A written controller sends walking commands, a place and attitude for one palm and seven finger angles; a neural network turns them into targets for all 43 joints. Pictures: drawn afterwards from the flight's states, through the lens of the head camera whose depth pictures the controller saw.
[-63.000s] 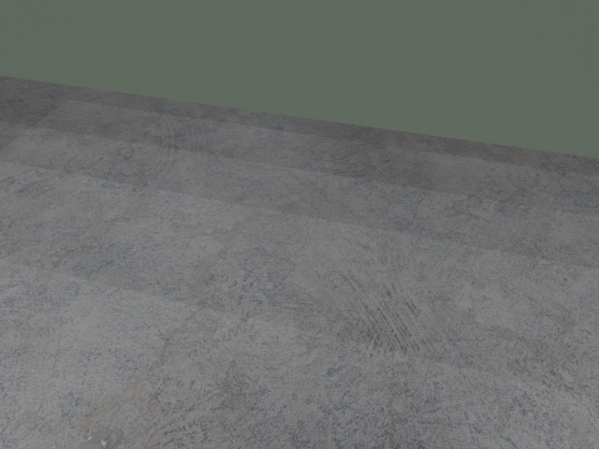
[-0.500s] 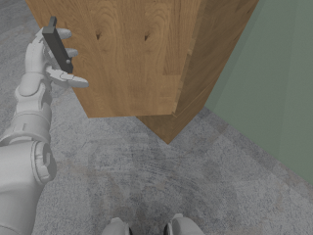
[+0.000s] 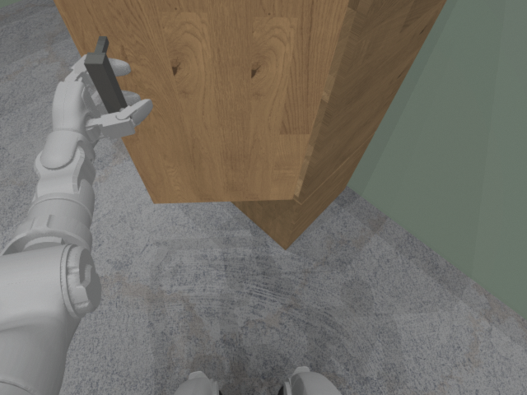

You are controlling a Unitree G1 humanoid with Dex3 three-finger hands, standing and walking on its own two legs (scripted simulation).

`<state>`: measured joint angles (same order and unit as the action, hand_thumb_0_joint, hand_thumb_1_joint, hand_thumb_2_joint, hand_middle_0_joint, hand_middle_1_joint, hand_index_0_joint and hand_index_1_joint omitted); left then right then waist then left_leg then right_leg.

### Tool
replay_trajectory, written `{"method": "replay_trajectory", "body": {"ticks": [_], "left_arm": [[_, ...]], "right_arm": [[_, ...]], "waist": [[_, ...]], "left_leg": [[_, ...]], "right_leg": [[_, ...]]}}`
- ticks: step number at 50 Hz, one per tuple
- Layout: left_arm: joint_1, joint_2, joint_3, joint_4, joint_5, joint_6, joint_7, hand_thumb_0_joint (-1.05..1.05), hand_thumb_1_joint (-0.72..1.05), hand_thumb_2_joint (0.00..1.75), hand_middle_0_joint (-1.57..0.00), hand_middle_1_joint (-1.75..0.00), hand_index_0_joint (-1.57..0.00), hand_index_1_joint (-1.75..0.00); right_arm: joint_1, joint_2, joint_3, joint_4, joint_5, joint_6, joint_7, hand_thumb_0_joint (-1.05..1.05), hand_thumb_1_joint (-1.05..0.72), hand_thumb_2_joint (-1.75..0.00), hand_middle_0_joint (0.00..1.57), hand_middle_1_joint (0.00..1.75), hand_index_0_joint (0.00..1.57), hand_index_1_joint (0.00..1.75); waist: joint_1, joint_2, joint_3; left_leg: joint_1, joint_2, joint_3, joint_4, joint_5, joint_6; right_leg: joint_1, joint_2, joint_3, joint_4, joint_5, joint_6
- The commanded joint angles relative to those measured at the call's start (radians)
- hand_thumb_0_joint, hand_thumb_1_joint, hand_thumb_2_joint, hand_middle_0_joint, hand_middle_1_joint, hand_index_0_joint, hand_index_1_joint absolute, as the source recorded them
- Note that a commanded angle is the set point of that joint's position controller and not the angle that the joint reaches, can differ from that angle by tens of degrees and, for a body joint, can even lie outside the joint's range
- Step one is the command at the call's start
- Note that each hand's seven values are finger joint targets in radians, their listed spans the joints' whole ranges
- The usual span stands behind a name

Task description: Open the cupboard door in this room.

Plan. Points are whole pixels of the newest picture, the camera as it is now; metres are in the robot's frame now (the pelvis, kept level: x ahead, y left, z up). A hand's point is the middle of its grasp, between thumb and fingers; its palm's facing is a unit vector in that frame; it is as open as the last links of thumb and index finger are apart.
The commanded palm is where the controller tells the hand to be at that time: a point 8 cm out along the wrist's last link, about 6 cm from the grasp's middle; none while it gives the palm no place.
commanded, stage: close the thumb around the handle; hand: left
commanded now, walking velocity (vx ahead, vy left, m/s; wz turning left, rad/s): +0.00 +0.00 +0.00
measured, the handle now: (113, 85) +0.57 +0.18 +0.11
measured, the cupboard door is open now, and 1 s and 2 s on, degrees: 47 76 87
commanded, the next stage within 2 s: pull the door open along its arc in 0.24 s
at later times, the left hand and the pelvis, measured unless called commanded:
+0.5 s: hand (125, 113) +0.51 +0.16 +0.10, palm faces -0.01 -1.00 -0.02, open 5.8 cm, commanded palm +0.47 +0.21 +0.11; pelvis +0.00 +0.00 +0.00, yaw +0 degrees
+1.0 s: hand (161, 204) +0.35 +0.10 +0.11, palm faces +0.14 -0.99 +0.10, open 6.5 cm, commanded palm +0.30 +0.19 +0.11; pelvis +0.02 -0.01 +0.02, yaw -1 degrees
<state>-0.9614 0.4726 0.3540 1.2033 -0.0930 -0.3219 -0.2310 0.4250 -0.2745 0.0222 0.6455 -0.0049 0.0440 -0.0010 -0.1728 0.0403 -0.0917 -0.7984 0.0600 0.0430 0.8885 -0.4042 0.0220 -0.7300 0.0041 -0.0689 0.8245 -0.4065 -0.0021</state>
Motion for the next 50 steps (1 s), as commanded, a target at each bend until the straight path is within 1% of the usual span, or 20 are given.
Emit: {"method": "replay_trajectory", "body": {"ticks": [1, 3, 5, 7, 11, 14, 17, 18, 20, 23, 27, 30, 33, 39, 40, 41, 43, 44, 46, 50], "left_arm": [[-0.53, 0.215, 0.005, -0.258, 0.003, -0.081, 0.021, 0.0, 0.84, 0.88, -0.4, -1.34, -0.4, -1.34], [-0.477, 0.235, 0.034, -0.257, 0.004, -0.094, 0.031, 0.0, 0.9, 0.9, -0.4, -1.35, -0.4, -1.35], [-0.504, 0.176, -0.012, -0.242, -0.004, -0.097, 0.032, 0.0, 0.9, 0.9, -0.4, -1.35, -0.4, -1.35], [-0.52, 0.198, -0.003, -0.214, 0.002, -0.089, 0.03, 0.0, 0.9, 0.9, -0.4, -1.35, -0.4, -1.35], [-0.518, 0.228, 0.019, -0.226, 0.004, -0.089, 0.028, 0.0, 0.9, 0.9, -0.4, -1.35, -0.4, -1.35], [-0.532, 0.227, 0.008, -0.224, 0.008, -0.083, 0.025, 0.0, 0.9, 0.9, -0.4, -1.35, -0.4, -1.35], [-0.515, 0.236, 0.022, -0.218, 0.005, -0.089, 0.021, 0.0, 0.9, 0.9, -0.4, -1.35, -0.4, -1.35], [-0.486, 0.264, 0.043, -0.203, 0.006, -0.084, 0.019, 0.0, 0.9, 0.9, -0.4, -1.35, -0.4, -1.35], [-0.454, 0.254, 0.042, -0.239, -0.003, -0.092, 0.012, 0.0, 0.9, 0.9, -0.4, -1.35, -0.4, -1.35], [-0.363, 0.241, 0.045, -0.268, -0.014, -0.09, -0.001, 0.0, 0.9, 0.9, -0.4, -1.35, -0.4, -1.35], [-0.245, 0.223, 0.049, -0.354, -0.04, -0.092, -0.011, 0.0, 0.9, 0.9, -0.4, -1.35, -0.4, -1.35], [-0.097, 0.177, 0.038, -0.409, -0.068, -0.077, -0.017, 0.0, 0.9, 0.9, -0.4, -1.35, -0.4, -1.35], [0.037, 0.15, 0.031, -0.516, -0.087, -0.061, -0.017, 0.0, 0.9, 0.9, -0.4, -1.35, -0.4, -1.35], [0.445, 0.018, -0.021, -0.819, -0.154, -0.019, -0.015, 0.0, 0.9, 0.9, -0.4, -1.35, -0.4, -1.35], [0.476, 0.009, 0.119, -0.932, -0.211, -0.005, 0.131, 0.0, 0.9, 0.9, -0.4, -1.35, -0.4, -1.35], [0.557, -0.132, -0.003, -0.949, -0.189, 0.022, 0.197, 0.0, 0.9, 0.9, -0.4, -1.35, -0.4, -1.35], [0.658, -0.148, -0.006, -1.049, -0.165, 0.042, 0.281, 0.0, 0.9, 0.9, -0.4, -1.35, -0.4, -1.35], [0.737, -0.146, 0.003, -1.106, -0.146, 0.048, 0.323, 0.0, 0.9, 0.9, -0.4, -1.35, -0.4, -1.35], [0.822, -0.197, -0.046, -1.193, -0.099, 0.065, 0.402, 0.0, 0.9, 0.9, -0.4, -1.35, -0.4, -1.35], [0.873, -0.256, -0.113, -1.32, -0.025, 0.111, 0.536, 0.0, 0.9, 0.9, -0.4, -1.35, -0.4, -1.35]], "right_arm": [[0.164, -0.172, -0.064, -0.039, -0.006, -0.022, -0.012, 0.0, -0.9, -0.9, 0.2, 0.3, 0.2, 0.3], [0.163, -0.172, -0.064, -0.046, -0.007, -0.023, -0.009, 0.0, -0.9, -0.9, 0.2, 0.3, 0.2, 0.3], [0.164, -0.168, -0.061, -0.042, -0.007, -0.026, -0.007, 0.0, -0.9, -0.9, 0.2, 0.3, 0.2, 0.3], [0.162, -0.175, -0.063, -0.034, -0.004, -0.024, -0.009, 0.0, -0.9, -0.9, 0.2, 0.3, 0.2, 0.3], [0.164, -0.176, -0.062, -0.034, -0.005, -0.026, -0.011, 0.0, -0.9, -0.9, 0.2, 0.3, 0.2, 0.3], [0.163, -0.176, -0.061, -0.035, -0.003, -0.025, -0.013, 0.0, -0.9, -0.9, 0.2, 0.3, 0.2, 0.3], [0.161, -0.174, -0.06, -0.035, -0.004, -0.026, -0.013, 0.0, -0.9, -0.9, 0.2, 0.3, 0.2, 0.3], [0.163, -0.179, -0.06, -0.037, -0.003, -0.024, -0.015, 0.0, -0.9, -0.9, 0.2, 0.3, 0.2, 0.3], [0.16, -0.174, -0.06, -0.051, -0.002, -0.023, -0.015, 0.0, -0.9, -0.9, 0.2, 0.3, 0.2, 0.3], [0.143, -0.17, -0.062, -0.068, 0.0, -0.02, -0.012, 0.0, -0.9, -0.9, 0.2, 0.3, 0.2, 0.3], [0.122, -0.166, -0.067, -0.097, 0.007, -0.014, -0.009, 0.0, -0.9, -0.9, 0.2, 0.3, 0.2, 0.3], [0.098, -0.158, -0.069, -0.124, 0.017, -0.011, -0.007, 0.0, -0.9, -0.9, 0.2, 0.3, 0.2, 0.3], [0.055, -0.15, -0.072, -0.155, 0.027, -0.008, -0.005, 0.0, -0.9, -0.9, 0.2, 0.3, 0.2, 0.3], [-0.042, -0.121, -0.071, -0.225, 0.046, -0.032, 0.009, 0.0, -0.9, -0.9, 0.2, 0.3, 0.2, 0.3], [-0.084, -0.087, -0.073, -0.234, 0.044, -0.045, 0.013, 0.0, -0.9, -0.9, 0.2, 0.3, 0.2, 0.3], [-0.107, -0.077, -0.064, -0.237, 0.042, -0.057, 0.025, 0.0, -0.9, -0.9, 0.2, 0.3, 0.2, 0.3], [-0.121, -0.081, -0.068, -0.233, 0.037, -0.064, 0.035, 0.0, -0.9, -0.9, 0.2, 0.3, 0.2, 0.3], [-0.135, -0.076, -0.07, -0.24, 0.032, -0.062, 0.037, 0.0, -0.9, -0.9, 0.2, 0.3, 0.2, 0.3], [-0.171, -0.06, -0.067, -0.25, 0.023, -0.056, 0.038, 0.0, -0.9, -0.9, 0.2, 0.3, 0.2, 0.3], [-0.238, -0.041, -0.057, -0.257, 0.0, -0.024, 0.023, 0.0, -0.9, -0.9, 0.2, 0.3, 0.2, 0.3]], "waist": [[-0.026, 0.125, -0.441], [-0.005, 0.1, -0.472], [-0.032, 0.065, -0.441], [-0.035, 0.067, -0.42], [-0.023, 0.087, -0.468], [-0.035, 0.053, -0.441], [-0.023, 0.09, -0.451], [-0.017, 0.062, -0.452], [-0.002, 0.069, -0.474], [0.025, 0.092, -0.497], [0.056, 0.062, -0.507], [0.077, -0.002, -0.473], [0.108, 0.015, -0.45], [0.168, -0.033, -0.387], [0.259, -0.016, -0.381], [0.222, -0.006, -0.331], [0.221, -0.05, -0.295], [0.234, -0.076, -0.302], [0.235, -0.085, -0.289], [0.231, -0.109, -0.228]], "left_leg": [[0.42, -0.032, -0.088, -0.061, 0.419, 0.004], [0.432, -0.03, -0.093, -0.057, 0.449, 0.0], [0.419, -0.031, -0.095, -0.057, 0.431, 0.006], [0.394, -0.032, -0.093, -0.061, 0.39, 0.004], [0.403, -0.036, -0.089, -0.056, 0.406, 0.006], [0.368, -0.037, -0.087, -0.062, 0.375, 0.011], [0.384, -0.038, -0.084, -0.059, 0.386, 0.008], [0.369, -0.037, -0.084, -0.059, 0.377, 0.009], [0.376, -0.042, -0.078, -0.062, 0.399, 0.012], [0.388, -0.042, -0.065, -0.066, 0.429, 0.008], [0.394, -0.043, -0.051, -0.084, 0.462, 0.01], [0.365, -0.046, -0.033, -0.104, 0.461, 0.017], [0.372, -0.049, -0.016, -0.127, 0.464, 0.017], [0.378, -0.054, 0.013, -0.174, 0.507, 0.02], [0.361, -0.06, 0.014, -0.177, 0.526, 0.007], [0.385, -0.06, 0.02, -0.197, 0.508, -0.001], [0.393, -0.052, 0.011, -0.208, 0.508, -0.009], [0.398, -0.052, 0.016, -0.213, 0.512, -0.009], [0.411, -0.053, 0.021, -0.224, 0.518, -0.008], [0.429, -0.055, 0.018, -0.244, 0.422, -0.011]], "right_leg": [[0.049, 0.05, 0.022, -0.072, 0.366, -0.012], [0.069, 0.053, 0.019, -0.064, 0.38, -0.016], [0.056, 0.056, 0.016, -0.067, 0.372, -0.013], [0.052, 0.054, 0.021, -0.071, 0.352, -0.01], [0.072, 0.051, 0.028, -0.07, 0.373, -0.011], [0.088, 0.051, 0.03, -0.075, 0.369, -0.008], [0.08, 0.051, 0.029, -0.074, 0.366, -0.011], [0.092, 0.051, 0.03, -0.074, 0.366, -0.011], [0.128, 0.052, 0.03, -0.07, 0.394, -0.014], [0.159, 0.052, 0.032, -0.07, 0.435, -0.014], [0.226, 0.053, 0.032, -0.074, 0.489, -0.015], [0.292, 0.053, 0.032, -0.088, 0.529, -0.015], [0.333, 0.047, 0.036, -0.098, 0.559, -0.014], [0.451, 0.029, 0.039, -0.117, 0.677, -0.011], [0.469, 0.033, 0.021, -0.129, 0.644, -0.011], [0.446, 0.035, 0.011, -0.138, 0.62, -0.008], [0.445, 0.032, 0.0, -0.142, 0.6, -0.009], [0.476, 0.029, 0.004, -0.141, 0.622, -0.009], [0.503, 0.018, 0.007, -0.145, 0.643, -0.008], [0.517, 0.005, 0.024, -0.185, 0.563, -0.01]]}}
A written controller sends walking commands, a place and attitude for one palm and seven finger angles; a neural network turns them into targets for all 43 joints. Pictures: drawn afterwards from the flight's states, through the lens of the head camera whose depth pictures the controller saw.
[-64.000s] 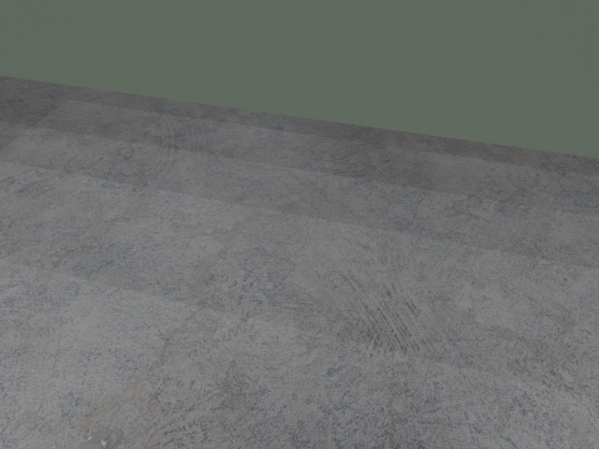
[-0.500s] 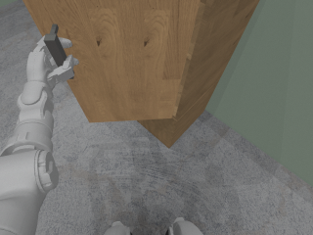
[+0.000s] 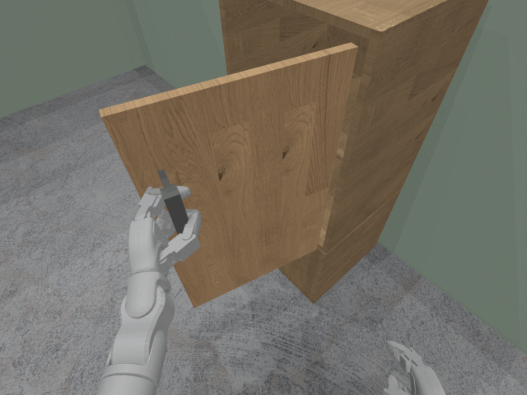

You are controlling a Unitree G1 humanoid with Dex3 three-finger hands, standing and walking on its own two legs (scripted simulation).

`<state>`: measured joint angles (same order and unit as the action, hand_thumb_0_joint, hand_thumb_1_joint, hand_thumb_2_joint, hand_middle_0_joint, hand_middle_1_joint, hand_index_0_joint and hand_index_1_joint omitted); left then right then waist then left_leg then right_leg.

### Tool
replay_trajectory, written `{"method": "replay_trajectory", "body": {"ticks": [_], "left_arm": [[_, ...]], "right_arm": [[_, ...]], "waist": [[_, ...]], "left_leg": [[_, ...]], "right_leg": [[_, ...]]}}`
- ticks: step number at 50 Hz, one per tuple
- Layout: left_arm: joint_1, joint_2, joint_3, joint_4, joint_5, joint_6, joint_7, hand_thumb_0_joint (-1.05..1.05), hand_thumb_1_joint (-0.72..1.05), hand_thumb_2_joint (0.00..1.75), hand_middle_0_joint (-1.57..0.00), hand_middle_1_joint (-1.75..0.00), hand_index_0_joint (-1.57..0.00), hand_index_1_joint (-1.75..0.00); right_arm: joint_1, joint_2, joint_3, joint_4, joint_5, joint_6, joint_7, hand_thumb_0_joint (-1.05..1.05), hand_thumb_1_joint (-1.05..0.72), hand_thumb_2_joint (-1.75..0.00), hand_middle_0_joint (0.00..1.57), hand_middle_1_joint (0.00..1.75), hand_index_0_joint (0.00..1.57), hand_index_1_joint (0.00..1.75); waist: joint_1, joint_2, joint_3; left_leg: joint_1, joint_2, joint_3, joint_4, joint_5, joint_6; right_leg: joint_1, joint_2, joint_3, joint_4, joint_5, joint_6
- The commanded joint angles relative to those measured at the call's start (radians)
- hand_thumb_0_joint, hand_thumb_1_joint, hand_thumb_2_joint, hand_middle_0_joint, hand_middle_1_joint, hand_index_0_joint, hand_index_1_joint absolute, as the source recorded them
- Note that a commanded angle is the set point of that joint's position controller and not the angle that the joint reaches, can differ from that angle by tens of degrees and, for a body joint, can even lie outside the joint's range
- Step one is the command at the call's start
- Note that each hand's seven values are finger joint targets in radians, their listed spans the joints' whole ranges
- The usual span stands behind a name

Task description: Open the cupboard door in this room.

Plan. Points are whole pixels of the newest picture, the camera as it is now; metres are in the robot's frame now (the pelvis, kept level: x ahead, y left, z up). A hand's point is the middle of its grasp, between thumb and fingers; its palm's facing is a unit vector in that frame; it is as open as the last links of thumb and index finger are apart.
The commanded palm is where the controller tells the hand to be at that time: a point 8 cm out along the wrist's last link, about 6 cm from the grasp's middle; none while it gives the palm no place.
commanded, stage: pull the door open along its arc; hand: left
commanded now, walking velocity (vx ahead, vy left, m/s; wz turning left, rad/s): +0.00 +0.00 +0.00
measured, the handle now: (175, 208) +0.38 +0.15 +0.08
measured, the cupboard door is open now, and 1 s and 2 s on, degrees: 76 87 91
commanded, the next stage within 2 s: open thumb and fingers to let go in 0.30 s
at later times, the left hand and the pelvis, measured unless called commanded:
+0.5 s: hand (226, 260) +0.29 +0.06 +0.09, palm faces +0.40 -0.92 -0.02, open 6.3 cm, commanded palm +0.24 +0.11 +0.08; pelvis -0.01 -0.03 +0.00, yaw +5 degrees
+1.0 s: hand (222, 258) +0.29 +0.07 +0.09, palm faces +0.37 -0.93 -0.01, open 13.6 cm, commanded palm +0.24 +0.11 +0.08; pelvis -0.03 -0.01 +0.00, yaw +4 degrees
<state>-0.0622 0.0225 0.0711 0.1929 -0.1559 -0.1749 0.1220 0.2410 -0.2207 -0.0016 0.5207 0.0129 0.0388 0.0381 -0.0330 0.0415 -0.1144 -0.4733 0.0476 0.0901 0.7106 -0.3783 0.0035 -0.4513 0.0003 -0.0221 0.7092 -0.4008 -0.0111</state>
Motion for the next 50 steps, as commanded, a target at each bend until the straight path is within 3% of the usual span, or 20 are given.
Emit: {"method": "replay_trajectory", "body": {"ticks": [1, 4, 6, 9, 13, 17, 19, 20, 21, 25, 29, 31, 37, 40, 42, 45, 47, 50], "left_arm": [[-0.006, 0.148, 0.124, -0.341, 0.053, -0.019, 0.21, 0.0, 0.9, 0.9, -0.4, -1.35, -0.4, -1.35], [0.04, 0.076, 0.043, -0.401, 0.102, 0.031, 0.286, 0.0, 0.9, 0.9, -0.4, -1.35, -0.4, -1.35], [0.049, 0.047, 0.001, -0.413, 0.138, 0.061, 0.34, 0.0, 0.9, 0.9, -0.4, -1.35, -0.4, -1.35], [0.068, -0.002, -0.052, -0.435, 0.184, 0.094, 0.399, 0.0, 0.9, 0.9, -0.4, -1.35, -0.4, -1.35], [0.055, -0.066, -0.143, -0.434, 0.21, 0.097, 0.403, 0.0, 0.9, 0.9, -0.4, -1.35, -0.4, -1.35], [0.025, -0.168, -0.28, -0.444, 0.248, 0.084, 0.406, 0.0, 0.9, 0.9, -0.4, -1.35, -0.4, -1.35], [-0.005, -0.2, -0.322, -0.429, 0.254, 0.08, 0.407, 0.0, 0.9, 0.9, -0.4, -1.35, -0.4, -1.35], [-0.115, -0.163, -0.297, -0.404, 0.251, 0.073, 0.41, 0.0, 0.9, 0.9, -0.4, -1.35, -0.4, -1.35], [-0.13, -0.142, -0.27, -0.399, 0.242, 0.065, 0.406, 0.0, 0.83, 0.87, -0.4, -1.34, -0.4, -1.34], [-0.136, -0.118, -0.238, -0.355, 0.208, 0.048, 0.378, 0.0, 0.55, 0.75, -0.38, -1.31, -0.38, -1.31], [-0.127, -0.152, -0.256, -0.339, 0.201, 0.037, 0.368, 0.0, 0.27, 0.63, -0.35, -1.28, -0.35, -1.28], [-0.146, -0.137, -0.24, -0.333, 0.193, 0.027, 0.364, 0.0, 0.13, 0.57, -0.35, -1.27, -0.35, -1.27], [-0.203, -0.152, -0.255, -0.305, 0.21, 0.011, 0.386, 0.0, -0.29, 0.39, -0.32, -1.22, -0.32, -1.22], [-0.227, -0.163, -0.265, -0.268, 0.221, 0.016, 0.401, 0.0, -0.5, 0.3, -0.3, -1.2, -0.3, -1.2], [-0.247, -0.187, -0.283, -0.259, 0.226, 0.02, 0.409, 0.0, -0.5, 0.3, -0.3, -1.2, -0.3, -1.2], [-0.291, -0.161, -0.258, -0.221, 0.228, 0.029, 0.419, 0.0, -0.5, 0.3, -0.27, -1.05, -0.27, -1.05], [-0.296, -0.19, -0.279, -0.228, 0.236, 0.031, 0.428, 0.0, -0.5, 0.3, -0.26, -0.95, -0.26, -0.95], [-0.298, -0.216, -0.297, -0.218, 0.244, 0.04, 0.442, 0.0, -0.5, 0.3, -0.23, -0.8, -0.23, -0.8]], "right_arm": [[-0.079, -0.083, -0.028, -0.14, -0.02, -0.012, -0.019, 0.0, -0.9, -0.9, 0.2, 0.3, 0.2, 0.3], [-0.12, -0.064, -0.015, -0.144, -0.031, 0.015, -0.03, 0.0, -0.9, -0.9, 0.2, 0.3, 0.2, 0.3], [-0.143, -0.057, -0.009, -0.143, -0.037, 0.032, -0.038, 0.0, -0.9, -0.9, 0.2, 0.3, 0.2, 0.3], [-0.158, -0.047, -0.006, -0.139, -0.049, 0.051, -0.043, 0.0, -0.9, -0.9, 0.2, 0.3, 0.2, 0.3], [-0.17, -0.043, -0.004, -0.132, -0.062, 0.061, -0.05, 0.0, -0.9, -0.9, 0.2, 0.3, 0.2, 0.3], [-0.173, -0.041, -0.011, -0.127, -0.07, 0.047, -0.043, 0.0, -0.9, -0.9, 0.2, 0.3, 0.2, 0.3], [-0.17, -0.045, -0.013, -0.119, -0.069, 0.037, -0.039, 0.0, -0.9, -0.9, 0.2, 0.3, 0.2, 0.3], [-0.167, -0.049, -0.009, -0.101, -0.069, 0.035, -0.046, 0.0, -0.9, -0.9, 0.2, 0.3, 0.2, 0.3], [-0.175, -0.05, -0.015, -0.098, -0.069, 0.032, -0.052, 0.0, -0.9, -0.9, 0.2, 0.3, 0.2, 0.3], [-0.173, -0.051, -0.013, -0.087, -0.069, 0.023, -0.071, 0.0, -0.9, -0.9, 0.2, 0.3, 0.2, 0.3], [-0.161, -0.05, -0.015, -0.085, -0.066, 0.012, -0.071, 0.0, -0.9, -0.9, 0.2, 0.3, 0.2, 0.3], [-0.162, -0.051, -0.017, -0.079, -0.063, 0.007, -0.073, 0.0, -0.9, -0.9, 0.2, 0.3, 0.2, 0.3], [-0.17, -0.051, -0.016, -0.074, -0.066, -0.01, -0.068, 0.0, -0.9, -0.9, 0.2, 0.3, 0.2, 0.3], [-0.166, -0.053, -0.017, -0.071, -0.066, -0.012, -0.063, 0.0, -0.9, -0.9, 0.2, 0.3, 0.2, 0.3], [-0.174, -0.051, -0.017, -0.073, -0.065, -0.013, -0.06, 0.0, -0.9, -0.9, 0.2, 0.3, 0.2, 0.3], [-0.175, -0.054, -0.014, -0.065, -0.066, -0.009, -0.063, 0.0, -0.9, -0.9, 0.2, 0.3, 0.2, 0.3], [-0.184, -0.048, -0.015, -0.072, -0.067, -0.005, -0.06, 0.0, -0.9, -0.9, 0.2, 0.3, 0.2, 0.3], [-0.175, -0.048, -0.017, -0.071, -0.066, -0.003, -0.051, 0.0, -0.9, -0.9, 0.2, 0.3, 0.2, 0.3]], "waist": [[0.09, -0.099, -0.19], [0.086, -0.07, -0.152], [0.073, -0.106, -0.109], [0.07, -0.109, -0.126], [0.047, -0.126, -0.107], [0.029, -0.095, -0.11], [0.017, -0.12, -0.115], [-0.001, -0.153, -0.099], [0.013, -0.144, -0.113], [0.03, -0.173, -0.151], [0.036, -0.169, -0.17], [0.036, -0.172, -0.163], [0.032, -0.131, -0.138], [0.029, -0.141, -0.128], [0.028, -0.115, -0.124], [0.027, -0.147, -0.119], [0.032, -0.11, -0.136], [0.034, -0.11, -0.149]], "left_leg": [[0.114, -0.043, -0.026, -0.074, 0.38, 0.007], [0.134, -0.045, -0.029, -0.084, 0.348, 0.005], [0.134, -0.045, -0.038, -0.087, 0.314, 0.006], [0.151, -0.049, -0.042, -0.08, 0.323, 0.006], [0.154, -0.052, -0.055, -0.07, 0.308, 0.007], [0.169, -0.05, -0.069, -0.045, 0.317, 0.008], [0.159, -0.051, -0.078, -0.034, 0.3, 0.009], [0.149, -0.051, -0.085, -0.03, 0.281, 0.012], [0.148, -0.054, -0.082, -0.029, 0.263, 0.01], [0.139, -0.064, -0.083, -0.035, 0.251, 0.012], [0.149, -0.062, -0.08, -0.046, 0.272, 0.014], [0.149, -0.06, -0.082, -0.048, 0.266, 0.013], [0.157, -0.058, -0.079, -0.049, 0.237, 0.015], [0.158, -0.053, -0.084, -0.05, 0.236, 0.015], [0.164, -0.051, -0.082, -0.053, 0.229, 0.014], [0.154, -0.051, -0.089, -0.06, 0.211, 0.014], [0.167, -0.049, -0.084, -0.061, 0.223, 0.014], [0.168, -0.042, -0.091, -0.063, 0.241, 0.008]], "right_leg": [[0.238, 0.003, -0.017, -0.082, 0.552, 0.001], [0.238, -0.006, -0.008, -0.108, 0.516, -0.001], [0.235, -0.015, 0.005, -0.137, 0.482, 0.002], [0.25, -0.022, 0.009, -0.14, 0.511, 0.003], [0.236, -0.035, 0.02, -0.146, 0.546, 0.012], [0.197, -0.042, 0.015, -0.124, 0.565, 0.012], [0.18, -0.046, 0.012, -0.12, 0.541, 0.013], [0.156, -0.047, 0.015, -0.127, 0.512, 0.017], [0.16, -0.049, 0.025, -0.134, 0.485, 0.018], [0.194, -0.06, 0.046, -0.148, 0.489, 0.026], [0.198, -0.052, 0.021, -0.128, 0.506, 0.021], [0.195, -0.053, 0.026, -0.136, 0.49, 0.022], [0.142, -0.039, 0.01, -0.142, 0.361, 0.007], [0.123, -0.028, -0.006, -0.136, 0.317, -0.002], [0.107, -0.024, -0.013, -0.133, 0.29, -0.006], [0.104, -0.02, -0.014, -0.142, 0.246, -0.008], [0.1, -0.016, -0.02, -0.13, 0.252, -0.013], [0.103, -0.007, -0.039, -0.11, 0.26, -0.021]]}}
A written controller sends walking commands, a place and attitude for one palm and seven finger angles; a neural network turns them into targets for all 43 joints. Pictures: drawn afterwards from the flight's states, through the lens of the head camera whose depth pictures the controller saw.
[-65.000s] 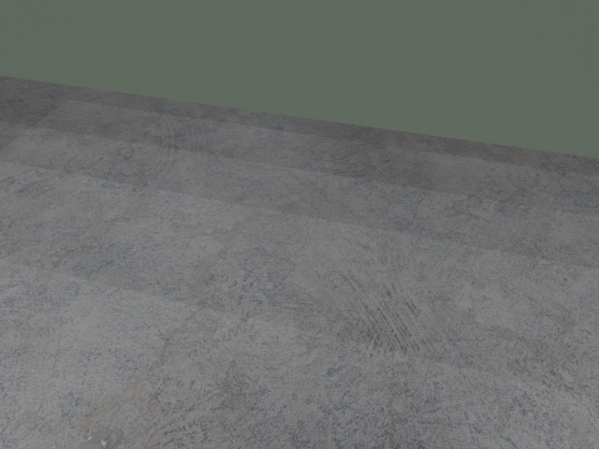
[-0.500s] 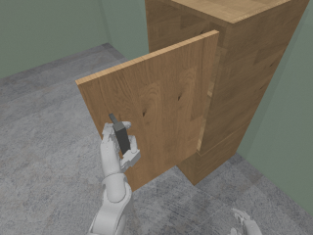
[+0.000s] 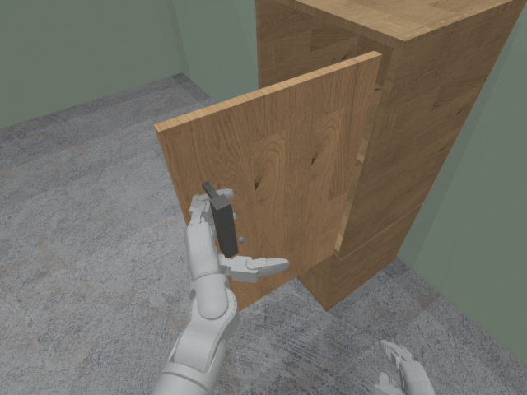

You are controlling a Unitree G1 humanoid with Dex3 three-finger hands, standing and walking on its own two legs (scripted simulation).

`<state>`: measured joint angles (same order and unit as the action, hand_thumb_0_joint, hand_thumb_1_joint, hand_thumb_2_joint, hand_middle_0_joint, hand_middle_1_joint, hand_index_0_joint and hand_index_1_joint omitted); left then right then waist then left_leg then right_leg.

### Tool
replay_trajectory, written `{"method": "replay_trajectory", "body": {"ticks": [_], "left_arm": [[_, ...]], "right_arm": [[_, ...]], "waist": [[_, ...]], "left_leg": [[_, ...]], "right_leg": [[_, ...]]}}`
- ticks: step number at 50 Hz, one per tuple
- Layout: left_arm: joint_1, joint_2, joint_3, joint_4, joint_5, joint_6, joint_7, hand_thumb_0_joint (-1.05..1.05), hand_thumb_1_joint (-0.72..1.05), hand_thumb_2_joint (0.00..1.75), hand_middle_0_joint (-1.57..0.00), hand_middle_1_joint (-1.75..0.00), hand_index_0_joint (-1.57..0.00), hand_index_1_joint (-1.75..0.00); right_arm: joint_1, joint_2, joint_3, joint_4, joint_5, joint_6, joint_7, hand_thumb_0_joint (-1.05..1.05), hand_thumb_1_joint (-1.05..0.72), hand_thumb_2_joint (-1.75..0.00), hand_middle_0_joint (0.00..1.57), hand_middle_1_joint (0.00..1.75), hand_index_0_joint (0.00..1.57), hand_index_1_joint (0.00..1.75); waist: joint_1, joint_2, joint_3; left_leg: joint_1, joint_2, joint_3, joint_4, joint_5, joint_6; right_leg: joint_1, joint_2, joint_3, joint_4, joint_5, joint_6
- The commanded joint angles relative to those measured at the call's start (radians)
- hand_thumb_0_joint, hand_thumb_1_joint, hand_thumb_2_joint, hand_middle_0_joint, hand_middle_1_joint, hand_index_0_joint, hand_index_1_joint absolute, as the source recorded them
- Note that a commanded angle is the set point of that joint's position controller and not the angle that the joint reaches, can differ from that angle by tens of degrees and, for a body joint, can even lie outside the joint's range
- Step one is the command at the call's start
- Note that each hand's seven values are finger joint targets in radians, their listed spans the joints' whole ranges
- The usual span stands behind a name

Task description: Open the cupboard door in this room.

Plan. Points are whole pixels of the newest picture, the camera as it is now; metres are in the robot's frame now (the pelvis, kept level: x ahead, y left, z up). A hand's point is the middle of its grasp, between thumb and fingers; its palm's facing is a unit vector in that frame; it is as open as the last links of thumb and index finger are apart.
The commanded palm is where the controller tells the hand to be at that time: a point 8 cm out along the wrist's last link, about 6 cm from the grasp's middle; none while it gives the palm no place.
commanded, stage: open thumb and fingers to let go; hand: left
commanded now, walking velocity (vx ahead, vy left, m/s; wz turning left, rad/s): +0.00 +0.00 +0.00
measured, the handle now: (219, 220) +0.36 +0.09 +0.08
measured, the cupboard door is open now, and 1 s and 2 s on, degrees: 87 91 91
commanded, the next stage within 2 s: slide the hand sideways off the handle in 0.22 s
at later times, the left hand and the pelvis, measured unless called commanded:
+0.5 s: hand (233, 262) +0.29 +0.06 +0.08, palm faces -0.15 -0.98 -0.14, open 15.9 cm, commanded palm +0.27 +0.10 +0.08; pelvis -0.01 +0.01 +0.00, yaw +0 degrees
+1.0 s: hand (225, 279) +0.26 +0.07 +0.08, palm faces -0.15 -0.99 -0.02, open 16.2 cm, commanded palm +0.23 +0.14 +0.08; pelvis +0.00 +0.00 +0.00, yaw -1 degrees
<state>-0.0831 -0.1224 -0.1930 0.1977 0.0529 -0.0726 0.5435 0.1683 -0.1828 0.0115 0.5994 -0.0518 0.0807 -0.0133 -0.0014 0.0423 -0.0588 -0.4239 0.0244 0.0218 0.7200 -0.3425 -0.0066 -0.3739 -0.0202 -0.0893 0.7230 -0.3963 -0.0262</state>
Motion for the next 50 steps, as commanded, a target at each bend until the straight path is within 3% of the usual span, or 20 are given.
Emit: {"method": "replay_trajectory", "body": {"ticks": [1, 4, 10, 15, 16, 17, 18, 19, 20, 22, 24, 27, 30, 33, 35, 36, 40, 42, 45, 50], "left_arm": [[-0.282, -0.068, -0.031, -0.224, 0.034, -0.062, 0.024, 0.0, -0.5, 0.3, -0.22, -0.75, -0.22, -0.75], [-0.296, -0.081, -0.044, -0.243, 0.04, -0.06, 0.037, 0.0, -0.5, 0.3, -0.2, -0.6, -0.2, -0.6], [-0.295, -0.07, -0.027, -0.231, 0.028, -0.039, 0.052, 0.0, -0.5, 0.3, -0.15, -0.3, -0.15, -0.3], [-0.348, -0.09, -0.037, -0.203, 0.037, -0.032, 0.069, 0.0, -0.5, 0.3, -0.15, -0.3, -0.15, -0.3], [-0.365, -0.097, -0.043, -0.208, 0.04, -0.032, 0.073, 0.0, -0.5, 0.3, -0.15, -0.3, -0.15, -0.3], [-0.315, -0.027, -0.256, -0.182, 0.129, -0.071, -0.152, 0.0, -0.5, 0.3, -0.15, -0.3, -0.15, -0.3], [-0.365, 0.055, -0.17, -0.248, 0.084, -0.124, -0.271, 0.0, -0.5, 0.3, -0.15, -0.3, -0.15, -0.3], [-0.38, 0.113, -0.142, -0.265, 0.069, -0.157, -0.344, 0.0, -0.5, 0.3, -0.15, -0.3, -0.15, -0.3], [-0.401, 0.129, -0.146, -0.285, 0.055, -0.175, -0.404, 0.0, -0.5, 0.3, -0.15, -0.3, -0.15, -0.3], [-0.382, 0.099, -0.178, -0.26, -0.017, -0.187, -0.538, 0.0, -0.5, 0.3, -0.15, -0.3, -0.15, -0.3], [-0.377, 0.071, -0.135, -0.234, -0.13, -0.157, -0.591, 0.0, -0.5, 0.3, -0.15, -0.3, -0.15, -0.3], [-0.281, 0.057, -0.052, -0.232, -0.227, -0.117, -0.567, 0.0, -0.5, 0.3, -0.15, -0.3, -0.15, -0.3], [-0.173, 0.11, 0.012, -0.242, -0.201, -0.117, -0.506, 0.0, -0.5, 0.3, -0.15, -0.3, -0.15, -0.3], [-0.123, 0.136, 0.006, -0.315, -0.13, -0.147, -0.47, 0.0, -0.5, 0.3, -0.15, -0.3, -0.15, -0.3], [-0.086, 0.193, 0.038, -0.33, -0.102, -0.153, -0.464, 0.0, -0.5, 0.3, -0.15, -0.3, -0.15, -0.3], [-0.097, 0.183, 0.03, -0.359, -0.099, -0.156, -0.464, 0.0, -0.5, 0.3, -0.15, -0.3, -0.15, -0.3], [-0.075, 0.225, 0.062, -0.386, -0.1, -0.146, -0.473, 0.0, -0.5, 0.3, -0.15, -0.3, -0.15, -0.3], [-0.066, 0.205, 0.042, -0.42, -0.113, -0.142, -0.49, 0.0, -0.5, 0.3, -0.15, -0.3, -0.15, -0.3], [-0.001, 0.24, 0.097, -0.417, -0.15, -0.13, -0.513, 0.0, -0.5, 0.3, -0.15, -0.3, -0.15, -0.3], [0.187, 0.275, 0.166, -0.448, -0.181, -0.13, -0.55, 0.0, -0.5, 0.3, -0.15, -0.3, -0.15, -0.3]], "right_arm": [[-0.104, -0.087, -0.03, -0.153, -0.002, -0.044, 0.002, 0.0, -0.9, -0.9, 0.2, 0.3, 0.2, 0.3], [-0.109, -0.085, -0.031, -0.154, 0.0, -0.041, 0.007, 0.0, -0.9, -0.9, 0.2, 0.3, 0.2, 0.3], [-0.123, -0.084, -0.025, -0.154, 0.001, -0.03, 0.008, 0.0, -0.9, -0.9, 0.2, 0.3, 0.2, 0.3], [-0.138, -0.083, -0.024, -0.141, 0.0, -0.03, 0.007, 0.0, -0.9, -0.9, 0.2, 0.3, 0.2, 0.3], [-0.139, -0.081, -0.024, -0.14, 0.001, -0.029, 0.01, 0.0, -0.9, -0.9, 0.2, 0.3, 0.2, 0.3], [-0.041, -0.113, -0.025, -0.108, 0.001, -0.021, 0.014, 0.0, -0.9, -0.9, 0.2, 0.3, 0.2, 0.3], [-0.033, -0.11, -0.03, -0.148, 0.015, -0.027, 0.003, 0.0, -0.9, -0.9, 0.2, 0.3, 0.2, 0.3], [-0.037, -0.113, -0.029, -0.157, 0.019, -0.03, -0.01, 0.0, -0.9, -0.9, 0.2, 0.3, 0.2, 0.3], [-0.034, -0.114, -0.024, -0.162, 0.024, -0.034, -0.017, 0.0, -0.9, -0.9, 0.2, 0.3, 0.2, 0.3], [-0.042, -0.112, -0.015, -0.176, 0.044, -0.06, -0.025, 0.0, -0.9, -0.9, 0.2, 0.3, 0.2, 0.3], [-0.066, -0.111, -0.001, -0.193, 0.067, -0.089, -0.035, 0.0, -0.9, -0.9, 0.2, 0.3, 0.2, 0.3], [-0.089, -0.117, 0.003, -0.201, 0.078, -0.132, -0.034, 0.0, -0.9, -0.9, 0.2, 0.3, 0.2, 0.3], [-0.077, -0.122, -0.001, -0.204, 0.069, -0.152, -0.016, 0.0, -0.9, -0.9, 0.2, 0.3, 0.2, 0.3], [-0.057, -0.117, -0.006, -0.217, 0.06, -0.156, 0.006, 0.0, -0.9, -0.9, 0.2, 0.3, 0.2, 0.3], [-0.055, -0.121, -0.008, -0.22, 0.057, -0.15, 0.014, 0.0, -0.9, -0.9, 0.2, 0.3, 0.2, 0.3], [-0.063, -0.115, -0.005, -0.229, 0.056, -0.149, 0.015, 0.0, -0.9, -0.9, 0.2, 0.3, 0.2, 0.3], [-0.074, -0.115, -0.002, -0.233, 0.058, -0.14, 0.006, 0.0, -0.9, -0.9, 0.2, 0.3, 0.2, 0.3], [-0.076, -0.114, -0.001, -0.24, 0.059, -0.147, 0.001, 0.0, -0.9, -0.9, 0.2, 0.3, 0.2, 0.3], [-0.072, -0.117, 0.001, -0.232, 0.06, -0.153, -0.011, 0.0, -0.9, -0.9, 0.2, 0.3, 0.2, 0.3], [-0.061, -0.117, -0.004, -0.236, 0.062, -0.167, -0.013, 0.0, -0.9, -0.9, 0.2, 0.3, 0.2, 0.3]], "waist": [[0.0, -0.114, -0.202], [0.001, -0.089, -0.212], [0.01, -0.116, -0.189], [0.001, -0.115, -0.167], [0.001, -0.09, -0.184], [-0.084, -0.166, -0.134], [-0.053, -0.134, -0.199], [-0.037, -0.102, -0.251], [-0.038, -0.047, -0.269], [-0.055, -0.029, -0.247], [-0.046, -0.044, -0.198], [-0.015, -0.113, -0.158], [0.017, -0.159, -0.142], [0.02, -0.135, -0.148], [0.029, -0.104, -0.137], [0.027, -0.074, -0.134], [0.021, -0.065, -0.095], [0.012, -0.042, -0.113], [0.019, -0.097, -0.131], [0.043, -0.111, -0.156]], "left_leg": [[0.118, -0.018, -0.022, -0.071, 0.208, 0.02], [0.123, -0.015, -0.025, -0.07, 0.211, 0.017], [0.105, -0.015, -0.029, -0.079, 0.182, 0.015], [0.099, -0.013, -0.039, -0.082, 0.141, 0.013], [0.103, -0.014, -0.037, -0.082, 0.141, 0.012], [0.134, -0.011, -0.04, -0.084, 0.186, 0.029], [0.13, -0.017, -0.036, -0.076, 0.209, 0.035], [0.144, -0.025, -0.031, -0.07, 0.216, 0.039], [0.164, -0.025, -0.031, -0.07, 0.223, 0.037], [0.182, -0.025, -0.042, -0.073, 0.192, 0.036], [0.162, -0.023, -0.058, -0.096, 0.117, 0.03], [0.141, -0.02, -0.068, -0.132, 0.055, 0.019], [0.122, -0.017, -0.058, -0.145, 0.068, 0.017], [0.13, -0.014, -0.041, -0.139, 0.104, 0.02], [0.119, -0.014, -0.032, -0.135, 0.102, 0.021], [0.122, -0.015, -0.028, -0.136, 0.099, 0.022], [0.109, -0.017, -0.018, -0.135, 0.062, 0.024], [0.125, -0.018, -0.017, -0.131, 0.071, 0.025], [0.119, -0.023, -0.015, -0.126, 0.095, 0.026], [0.117, -0.029, -0.002, -0.115, 0.185, 0.025]], "right_leg": [[0.021, 0.013, 0.029, -0.123, 0.261, -0.004], [0.017, 0.019, 0.023, -0.114, 0.247, -0.011], [0.023, 0.02, 0.023, -0.131, 0.207, -0.011], [-0.012, 0.023, 0.016, -0.129, 0.14, -0.013], [-0.017, 0.021, 0.015, -0.119, 0.142, -0.014], [-0.051, 0.017, 0.045, -0.106, 0.24, -0.011], [-0.02, 0.014, 0.044, -0.092, 0.29, -0.013], [0.007, 0.012, 0.056, -0.083, 0.315, -0.016], [0.013, 0.011, 0.058, -0.077, 0.322, -0.019], [-0.013, 0.015, 0.047, -0.087, 0.285, -0.017], [-0.021, 0.027, 0.028, -0.113, 0.2, -0.015], [-0.012, 0.035, 0.005, -0.141, 0.123, -0.006], [0.001, 0.033, 0.008, -0.139, 0.116, -0.003], [0.004, 0.027, 0.021, -0.125, 0.149, -0.005], [0.007, 0.026, 0.033, -0.126, 0.147, -0.008], [0.006, 0.023, 0.036, -0.127, 0.147, -0.008], [0.005, 0.025, 0.047, -0.151, 0.111, -0.008], [0.006, 0.025, 0.047, -0.15, 0.131, -0.004], [0.044, 0.027, 0.053, -0.164, 0.166, 0.0], [0.101, 0.022, 0.059, -0.148, 0.316, 0.006]]}}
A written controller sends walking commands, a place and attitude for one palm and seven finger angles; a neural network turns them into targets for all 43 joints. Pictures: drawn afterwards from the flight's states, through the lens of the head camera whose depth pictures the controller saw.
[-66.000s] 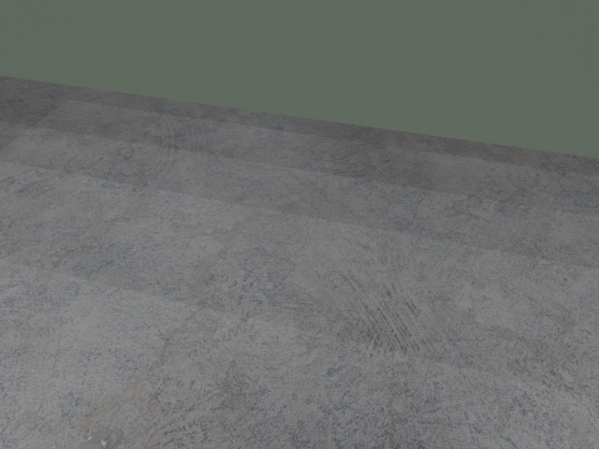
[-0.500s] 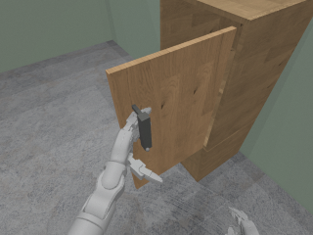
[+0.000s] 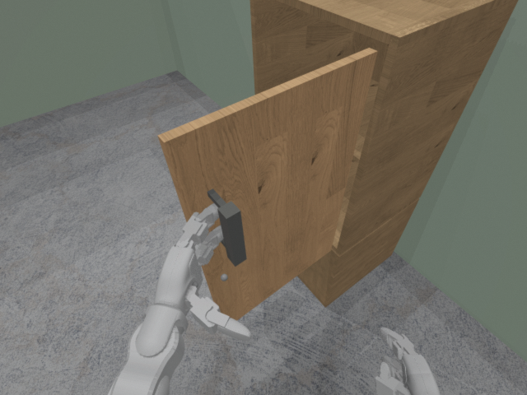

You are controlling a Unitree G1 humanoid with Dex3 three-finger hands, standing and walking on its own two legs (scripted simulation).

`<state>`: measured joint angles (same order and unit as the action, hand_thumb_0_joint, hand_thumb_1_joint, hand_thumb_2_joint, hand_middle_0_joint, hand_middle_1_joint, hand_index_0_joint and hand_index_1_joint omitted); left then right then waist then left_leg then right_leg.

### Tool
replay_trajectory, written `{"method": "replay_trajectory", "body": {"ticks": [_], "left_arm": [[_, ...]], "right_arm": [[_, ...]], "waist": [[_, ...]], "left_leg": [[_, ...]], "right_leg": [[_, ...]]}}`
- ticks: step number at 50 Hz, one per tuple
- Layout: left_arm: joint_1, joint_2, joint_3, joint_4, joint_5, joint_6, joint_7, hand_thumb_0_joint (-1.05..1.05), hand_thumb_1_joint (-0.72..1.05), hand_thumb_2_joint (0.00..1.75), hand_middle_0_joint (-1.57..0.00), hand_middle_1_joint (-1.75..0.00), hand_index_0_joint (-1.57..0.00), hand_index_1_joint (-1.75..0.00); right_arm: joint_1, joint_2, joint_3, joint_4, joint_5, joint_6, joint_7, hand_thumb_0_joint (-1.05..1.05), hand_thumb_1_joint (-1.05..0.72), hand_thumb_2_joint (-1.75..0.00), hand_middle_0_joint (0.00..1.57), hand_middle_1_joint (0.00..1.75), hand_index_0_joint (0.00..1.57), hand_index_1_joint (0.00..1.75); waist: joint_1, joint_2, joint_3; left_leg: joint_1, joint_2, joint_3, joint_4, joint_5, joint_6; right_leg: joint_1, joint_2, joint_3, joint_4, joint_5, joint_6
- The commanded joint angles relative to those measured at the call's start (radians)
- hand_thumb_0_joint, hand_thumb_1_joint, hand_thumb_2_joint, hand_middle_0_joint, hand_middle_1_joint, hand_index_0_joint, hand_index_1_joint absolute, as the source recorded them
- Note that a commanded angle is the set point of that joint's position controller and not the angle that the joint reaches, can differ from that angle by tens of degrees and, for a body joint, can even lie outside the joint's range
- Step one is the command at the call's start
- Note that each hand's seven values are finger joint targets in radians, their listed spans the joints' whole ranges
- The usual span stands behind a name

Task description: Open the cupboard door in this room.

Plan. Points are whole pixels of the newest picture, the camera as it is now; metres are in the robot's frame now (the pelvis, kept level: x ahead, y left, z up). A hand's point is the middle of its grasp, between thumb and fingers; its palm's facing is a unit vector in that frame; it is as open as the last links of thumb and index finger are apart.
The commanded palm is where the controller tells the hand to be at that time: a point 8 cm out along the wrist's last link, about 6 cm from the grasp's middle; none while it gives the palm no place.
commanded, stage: slide the hand sideways off the handle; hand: left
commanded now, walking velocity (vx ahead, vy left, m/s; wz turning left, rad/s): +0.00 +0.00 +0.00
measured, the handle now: (225, 227) +0.35 +0.08 +0.08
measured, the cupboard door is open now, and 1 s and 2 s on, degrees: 91 91 91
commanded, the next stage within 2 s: draw the hand back to the body in 0.52 s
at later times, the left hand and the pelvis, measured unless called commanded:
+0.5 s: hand (178, 309) +0.21 +0.13 +0.08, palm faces -0.06 -1.00 -0.05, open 16.3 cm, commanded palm +0.19 +0.19 +0.08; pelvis +0.01 -0.01 -0.01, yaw +2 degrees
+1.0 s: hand (132, 310) +0.20 +0.17 +0.11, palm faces -0.04 -1.00 -0.07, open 16.3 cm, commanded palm +0.17 +0.23 +0.12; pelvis +0.01 +0.01 +0.00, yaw +1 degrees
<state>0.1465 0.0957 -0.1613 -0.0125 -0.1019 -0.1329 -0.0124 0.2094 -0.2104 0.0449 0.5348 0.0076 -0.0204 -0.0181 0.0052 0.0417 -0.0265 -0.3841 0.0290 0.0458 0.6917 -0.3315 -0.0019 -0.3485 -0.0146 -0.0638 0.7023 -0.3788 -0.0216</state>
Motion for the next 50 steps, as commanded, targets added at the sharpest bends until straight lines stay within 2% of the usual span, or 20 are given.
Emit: {"method": "replay_trajectory", "body": {"ticks": [1, 5, 6, 8, 13, 14, 16, 24, 26, 27, 31, 32, 34, 37, 40, 42, 44, 45, 49, 50], "left_arm": [[-0.035, 0.046, 0.121, -0.273, -0.028, -0.074, -0.001, 0.0, -0.5, 0.3, -0.15, -0.3, -0.15, -0.3], [0.055, 0.066, 0.125, -0.345, -0.02, -0.094, -0.019, 0.0, -0.5, 0.3, -0.15, -0.3, -0.15, -0.3], [0.076, 0.077, 0.137, -0.35, -0.024, -0.098, -0.026, 0.0, -0.5, 0.3, -0.15, -0.3, -0.15, -0.3], [0.083, 0.095, 0.145, -0.392, -0.026, -0.117, -0.045, 0.0, -0.5, 0.3, -0.15, -0.3, -0.15, -0.3], [0.136, 0.114, 0.162, -0.422, -0.06, -0.146, -0.105, 0.0, -0.5, 0.3, -0.15, -0.3, -0.15, -0.3], [0.139, 0.129, 0.179, -0.412, -0.066, -0.149, -0.118, 0.0, -0.5, 0.3, -0.15, -0.3, -0.15, -0.3], [0.139, 0.131, 0.183, -0.408, -0.081, -0.157, -0.14, 0.0, -0.5, 0.3, -0.15, -0.3, -0.15, -0.3], [0.186, 0.184, 0.257, -0.403, -0.132, -0.155, -0.206, 0.0, -0.5, 0.3, -0.15, -0.3, -0.15, -0.3], [0.195, 0.17, 0.249, -0.392, -0.14, -0.151, -0.209, 0.0, -0.5, 0.3, -0.15, -0.3, -0.15, -0.3], [0.179, 0.19, 0.269, -0.394, -0.141, -0.152, -0.208, 0.0, -0.5, 0.3, -0.15, -0.3, -0.15, -0.3], [0.189, 0.163, 0.237, -0.412, -0.144, -0.154, -0.208, 0.0, -0.5, 0.3, -0.15, -0.3, -0.15, -0.3], [0.184, 0.197, 0.271, -0.429, -0.142, -0.157, -0.203, 0.0, -0.5, 0.3, -0.15, -0.3, -0.15, -0.3], [0.211, 0.209, 0.277, -0.472, -0.141, -0.155, -0.197, 0.0, -0.5, 0.3, -0.15, -0.3, -0.15, -0.3], [0.229, 0.203, 0.272, -0.495, -0.137, -0.133, -0.188, 0.0, -0.5, 0.3, -0.15, -0.3, -0.15, -0.3], [0.229, 0.212, 0.29, -0.475, -0.142, -0.101, -0.181, 0.0, -0.5, 0.3, -0.15, -0.3, -0.15, -0.3], [0.245, 0.212, 0.302, -0.474, -0.152, -0.076, -0.188, 0.0, -0.5, 0.3, -0.15, -0.3, -0.15, -0.3], [0.242, 0.217, 0.307, -0.519, -0.155, -0.061, -0.197, 0.0, -0.5, 0.3, -0.15, -0.3, -0.15, -0.3], [0.255, 0.228, 0.318, -0.518, -0.157, -0.048, -0.199, 0.0, -0.5, 0.3, -0.15, -0.3, -0.15, -0.3], [0.223, 0.233, 0.319, -0.576, -0.164, -0.026, -0.212, 0.0, -0.5, 0.3, -0.15, -0.3, -0.15, -0.3], [0.219, 0.249, 0.335, -0.559, -0.161, -0.018, -0.209, 0.0, -0.5, 0.3, -0.15, -0.3, -0.15, -0.3]], "right_arm": [[-0.106, -0.087, -0.036, -0.178, 0.003, -0.068, -0.006, 0.0, -0.9, -0.9, 0.2, 0.3, 0.2, 0.3], [-0.091, -0.09, -0.042, -0.188, 0.001, -0.081, -0.002, 0.0, -0.9, -0.9, 0.2, 0.3, 0.2, 0.3], [-0.088, -0.091, -0.043, -0.19, 0.002, -0.084, -0.002, 0.0, -0.9, -0.9, 0.2, 0.3, 0.2, 0.3], [-0.085, -0.093, -0.047, -0.194, 0.001, -0.092, -0.006, 0.0, -0.9, -0.9, 0.2, 0.3, 0.2, 0.3], [-0.067, -0.103, -0.048, -0.193, 0.003, -0.124, -0.017, 0.0, -0.9, -0.9, 0.2, 0.3, 0.2, 0.3], [-0.061, -0.105, -0.048, -0.189, 0.004, -0.13, -0.021, 0.0, -0.9, -0.9, 0.2, 0.3, 0.2, 0.3], [-0.065, -0.109, -0.049, -0.184, 0.006, -0.142, -0.028, 0.0, -0.9, -0.9, 0.2, 0.3, 0.2, 0.3], [-0.054, -0.123, -0.05, -0.183, 0.013, -0.178, -0.043, 0.0, -0.9, -0.9, 0.2, 0.3, 0.2, 0.3], [-0.057, -0.122, -0.049, -0.185, 0.013, -0.185, -0.044, 0.0, -0.9, -0.9, 0.2, 0.3, 0.2, 0.3], [-0.053, -0.126, -0.05, -0.18, 0.014, -0.188, -0.045, 0.0, -0.9, -0.9, 0.2, 0.3, 0.2, 0.3], [-0.056, -0.125, -0.05, -0.188, 0.016, -0.207, -0.044, 0.0, -0.9, -0.9, 0.2, 0.3, 0.2, 0.3], [-0.048, -0.127, -0.052, -0.182, 0.018, -0.209, -0.043, 0.0, -0.9, -0.9, 0.2, 0.3, 0.2, 0.3], [-0.049, -0.123, -0.052, -0.192, 0.02, -0.217, -0.043, 0.0, -0.9, -0.9, 0.2, 0.3, 0.2, 0.3], [-0.054, -0.12, -0.048, -0.196, 0.024, -0.221, -0.043, 0.0, -0.9, -0.9, 0.2, 0.3, 0.2, 0.3], [-0.061, -0.125, -0.044, -0.187, 0.025, -0.221, -0.047, 0.0, -0.9, -0.9, 0.2, 0.3, 0.2, 0.3], [-0.063, -0.127, -0.043, -0.19, 0.028, -0.223, -0.051, 0.0, -0.9, -0.9, 0.2, 0.3, 0.2, 0.3], [-0.068, -0.127, -0.041, -0.194, 0.03, -0.228, -0.053, 0.0, -0.9, -0.9, 0.2, 0.3, 0.2, 0.3], [-0.072, -0.128, -0.04, -0.193, 0.028, -0.231, -0.053, 0.0, -0.9, -0.9, 0.2, 0.3, 0.2, 0.3], [-0.071, -0.128, -0.032, -0.191, 0.031, -0.242, -0.056, 0.0, -0.9, -0.9, 0.2, 0.3, 0.2, 0.3], [-0.072, -0.133, -0.032, -0.182, 0.03, -0.243, -0.057, 0.0, -0.9, -0.9, 0.2, 0.3, 0.2, 0.3]], "waist": [[0.033, -0.086, -0.187], [0.026, -0.068, -0.163], [0.019, -0.084, -0.15], [0.014, -0.081, -0.164], [0.0, -0.086, -0.155], [-0.003, -0.114, -0.156], [-0.007, -0.098, -0.153], [0.002, -0.092, -0.166], [-0.002, -0.106, -0.146], [0.001, -0.092, -0.149], [0.001, -0.061, -0.146], [0.007, -0.038, -0.162], [0.018, -0.028, -0.183], [0.019, -0.011, -0.161], [0.016, -0.053, -0.113], [0.02, -0.062, -0.108], [0.027, -0.018, -0.131], [0.031, -0.027, -0.136], [0.026, -0.001, -0.12], [0.024, -0.027, -0.108]], "left_leg": [[0.079, -0.035, -0.025, -0.087, 0.182, 0.02], [0.076, -0.035, -0.023, -0.07, 0.211, 0.023], [0.066, -0.034, -0.023, -0.064, 0.206, 0.023], [0.066, -0.037, -0.024, -0.051, 0.206, 0.025], [0.033, -0.044, -0.033, -0.017, 0.184, 0.027], [0.021, -0.044, -0.037, -0.014, 0.176, 0.026], [0.008, -0.047, -0.038, -0.001, 0.161, 0.025], [-0.016, -0.049, -0.05, 0.017, 0.159, 0.023], [-0.031, -0.048, -0.052, 0.022, 0.15, 0.023], [-0.033, -0.047, -0.053, 0.021, 0.145, 0.021], [-0.02, -0.045, -0.056, 0.021, 0.146, 0.023], [-0.009, -0.043, -0.058, 0.011, 0.151, 0.022], [0.015, -0.041, -0.06, -0.001, 0.168, 0.024], [0.022, -0.037, -0.061, -0.018, 0.16, 0.024], [0.011, -0.031, -0.07, -0.038, 0.124, 0.024], [0.016, -0.031, -0.07, -0.047, 0.113, 0.024], [0.043, -0.031, -0.069, -0.058, 0.132, 0.023], [0.047, -0.031, -0.071, -0.06, 0.145, 0.024], [0.073, -0.027, -0.079, -0.081, 0.147, 0.021], [0.07, -0.024, -0.083, -0.084, 0.143, 0.022]], "right_leg": [[0.072, 0.014, 0.031, -0.119, 0.317, 0.003], [0.06, 0.015, 0.032, -0.104, 0.369, 0.005], [0.052, 0.012, 0.035, -0.104, 0.376, 0.009], [0.045, 0.012, 0.041, -0.096, 0.384, 0.013], [0.025, 0.002, 0.058, -0.091, 0.388, 0.026], [0.026, 0.002, 0.06, -0.091, 0.379, 0.028], [0.018, -0.004, 0.076, -0.096, 0.355, 0.031], [0.013, -0.009, 0.081, -0.087, 0.338, 0.033], [0.005, -0.011, 0.084, -0.092, 0.321, 0.036], [0.002, -0.009, 0.083, -0.089, 0.305, 0.033], [-0.027, -0.001, 0.065, -0.08, 0.273, 0.025], [-0.02, 0.004, 0.051, -0.072, 0.26, 0.018], [-0.01, 0.01, 0.037, -0.065, 0.27, 0.012], [-0.017, 0.018, 0.02, -0.067, 0.248, 0.01], [-0.025, 0.024, 0.008, -0.087, 0.19, 0.009], [-0.022, 0.024, 0.007, -0.095, 0.182, 0.012], [-0.006, 0.025, 0.0, -0.093, 0.199, 0.008], [0.006, 0.025, -0.001, -0.095, 0.211, 0.008], [0.004, 0.03, -0.014, -0.105, 0.209, 0.008], [0.008, 0.033, -0.016, -0.11, 0.198, 0.007]]}}
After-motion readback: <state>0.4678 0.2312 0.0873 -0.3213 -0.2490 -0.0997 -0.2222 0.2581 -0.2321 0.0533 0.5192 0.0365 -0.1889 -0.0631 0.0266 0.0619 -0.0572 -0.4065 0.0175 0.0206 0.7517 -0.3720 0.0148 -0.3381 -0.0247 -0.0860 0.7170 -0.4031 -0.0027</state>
